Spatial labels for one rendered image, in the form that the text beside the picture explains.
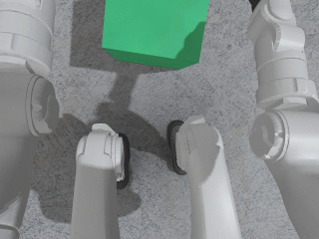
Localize carton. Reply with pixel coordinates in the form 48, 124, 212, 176
102, 0, 209, 70

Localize robot right foot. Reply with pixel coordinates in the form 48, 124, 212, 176
167, 119, 187, 175

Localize right robot upper arm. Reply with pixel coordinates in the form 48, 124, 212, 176
249, 110, 319, 239

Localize left robot forearm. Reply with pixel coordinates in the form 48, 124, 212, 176
0, 0, 62, 79

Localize robot right hand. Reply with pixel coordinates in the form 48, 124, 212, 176
248, 0, 260, 12

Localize left robot shin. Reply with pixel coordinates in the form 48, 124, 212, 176
76, 123, 125, 181

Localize left robot upper arm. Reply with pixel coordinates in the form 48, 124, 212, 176
0, 72, 60, 239

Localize right robot forearm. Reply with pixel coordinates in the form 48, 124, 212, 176
247, 0, 319, 114

